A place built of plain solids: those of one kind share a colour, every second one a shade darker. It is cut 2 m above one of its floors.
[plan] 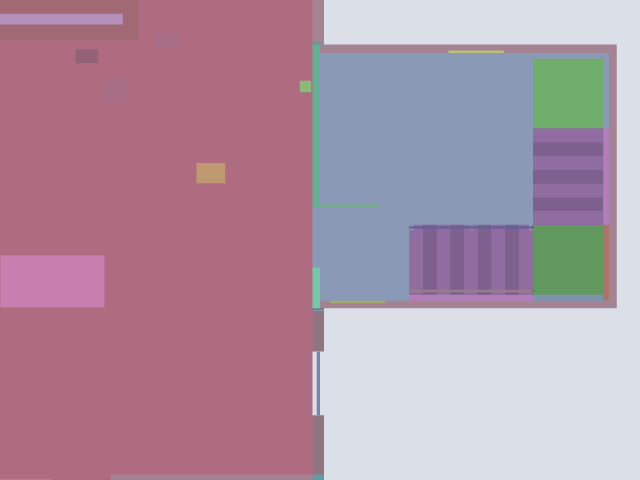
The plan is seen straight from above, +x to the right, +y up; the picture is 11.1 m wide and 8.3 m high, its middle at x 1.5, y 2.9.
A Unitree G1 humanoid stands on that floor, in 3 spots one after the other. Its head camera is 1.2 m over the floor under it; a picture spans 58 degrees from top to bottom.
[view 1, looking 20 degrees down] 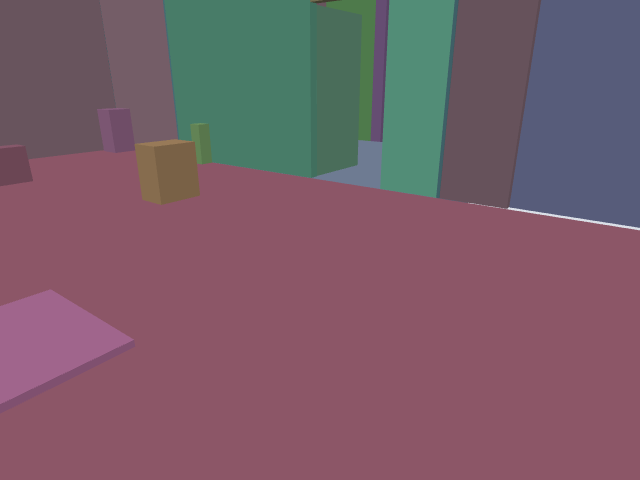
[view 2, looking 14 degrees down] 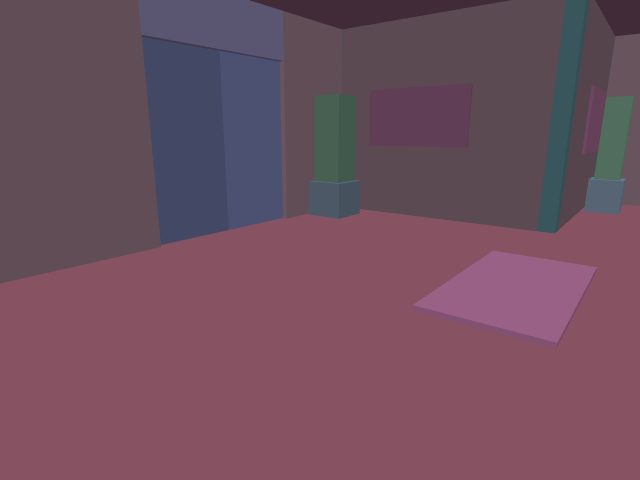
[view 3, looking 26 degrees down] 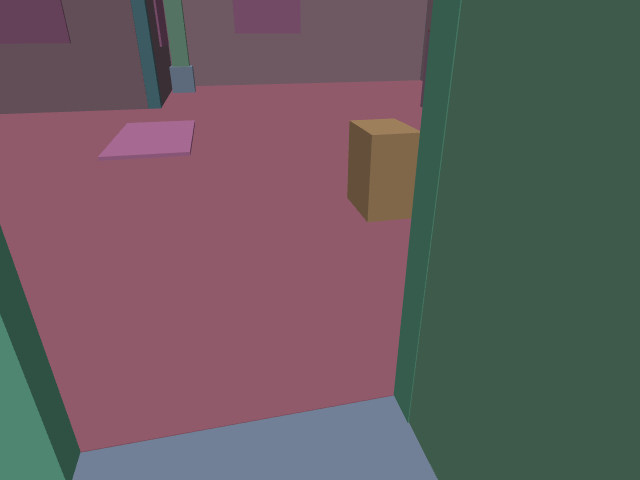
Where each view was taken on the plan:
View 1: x -3.12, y -0.06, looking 37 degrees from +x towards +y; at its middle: lobby_floor_slab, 3.51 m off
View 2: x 0.37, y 2.95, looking -142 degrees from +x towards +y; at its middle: lobby_floor_slab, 4.96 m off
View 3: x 2.45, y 2.95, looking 167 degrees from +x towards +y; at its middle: lobby_floor_slab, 2.74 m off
